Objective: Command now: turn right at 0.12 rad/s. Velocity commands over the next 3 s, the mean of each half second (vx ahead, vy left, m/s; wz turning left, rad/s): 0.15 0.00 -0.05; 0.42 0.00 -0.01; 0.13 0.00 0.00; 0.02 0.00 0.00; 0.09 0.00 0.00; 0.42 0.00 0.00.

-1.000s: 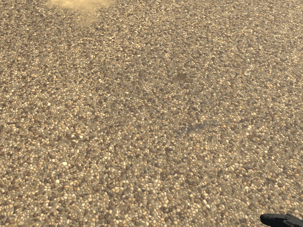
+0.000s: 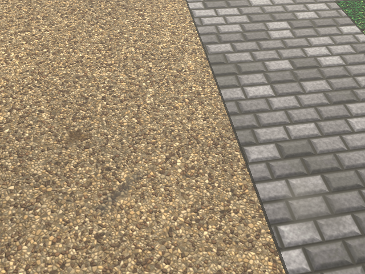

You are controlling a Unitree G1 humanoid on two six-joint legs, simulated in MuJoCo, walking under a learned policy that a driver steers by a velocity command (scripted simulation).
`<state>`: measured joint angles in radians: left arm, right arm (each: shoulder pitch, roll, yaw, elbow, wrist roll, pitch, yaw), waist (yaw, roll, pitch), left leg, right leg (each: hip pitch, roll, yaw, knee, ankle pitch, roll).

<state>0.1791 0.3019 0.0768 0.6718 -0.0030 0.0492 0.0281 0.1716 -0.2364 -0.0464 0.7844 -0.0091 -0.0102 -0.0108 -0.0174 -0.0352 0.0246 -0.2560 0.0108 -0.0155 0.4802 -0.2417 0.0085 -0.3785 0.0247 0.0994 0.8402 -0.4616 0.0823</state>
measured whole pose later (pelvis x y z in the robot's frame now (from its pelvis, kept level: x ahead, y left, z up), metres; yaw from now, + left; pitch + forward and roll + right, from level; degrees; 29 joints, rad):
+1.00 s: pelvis +0.28 -0.06 -0.01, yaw +0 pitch +1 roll +0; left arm 0.13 0.26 0.05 0.71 0.00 -0.08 -0.03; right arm 0.33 -0.30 -0.04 0.88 0.02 -0.08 0.00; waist -0.03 0.02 0.06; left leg -0.34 0.03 -0.05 1.18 -0.42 0.01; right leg -0.37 0.04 -0.06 0.50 -0.14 -0.06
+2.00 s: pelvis +0.43 -0.03 -0.01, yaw +0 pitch -1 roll +0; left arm 0.26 0.22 0.01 1.08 0.01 0.00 0.04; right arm 0.09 -0.23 -0.05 0.99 0.00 0.02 -0.03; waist 0.01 0.00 0.04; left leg -0.31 -0.02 0.01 0.52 -0.18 0.03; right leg -0.09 -0.01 -0.03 0.49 -0.38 0.01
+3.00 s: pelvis +0.69 -0.03 -0.02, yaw +0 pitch +2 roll +1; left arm -0.04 0.22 0.04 0.86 -0.03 -0.09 -0.04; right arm 0.45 -0.23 -0.05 1.10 0.01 -0.07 -0.02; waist -0.08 -0.02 0.03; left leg 0.18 0.00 0.06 0.20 -0.41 -0.01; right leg -0.57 -0.04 -0.04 0.54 -0.03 -0.07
